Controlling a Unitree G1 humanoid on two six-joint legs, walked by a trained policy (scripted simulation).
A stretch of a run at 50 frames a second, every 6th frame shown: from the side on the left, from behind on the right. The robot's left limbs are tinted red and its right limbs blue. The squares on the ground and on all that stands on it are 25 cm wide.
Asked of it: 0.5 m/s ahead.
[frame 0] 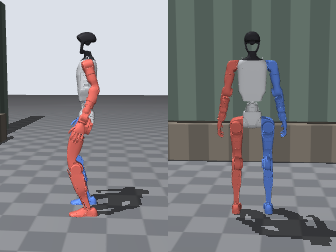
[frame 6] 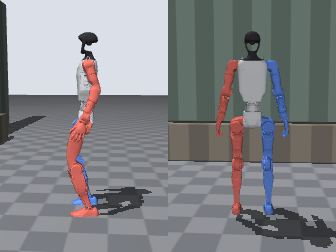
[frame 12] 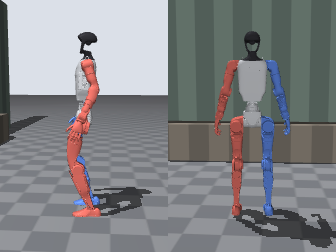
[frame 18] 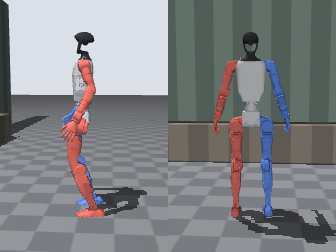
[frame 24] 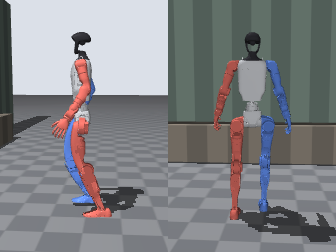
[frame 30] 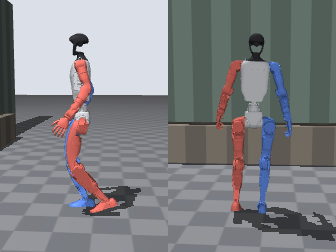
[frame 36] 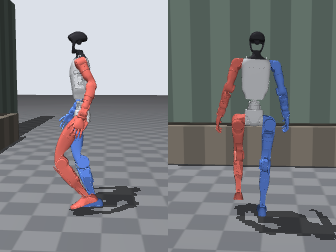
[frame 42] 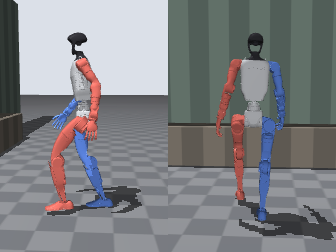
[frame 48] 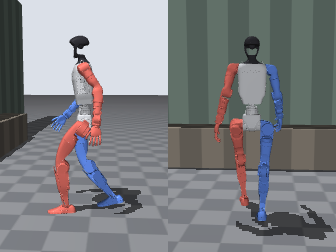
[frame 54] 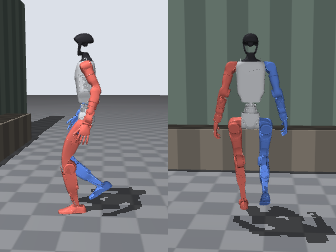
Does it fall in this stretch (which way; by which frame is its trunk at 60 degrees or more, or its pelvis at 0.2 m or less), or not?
no
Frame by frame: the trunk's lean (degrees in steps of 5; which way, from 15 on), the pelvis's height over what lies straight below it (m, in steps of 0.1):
0: 0, 0.8
6: 0, 0.8
12: 5, 0.8
18: 5, 0.8
24: 0, 0.8
30: 5, 0.8
36: 5, 0.8
42: 5, 0.8
48: 5, 0.7
54: 0, 0.8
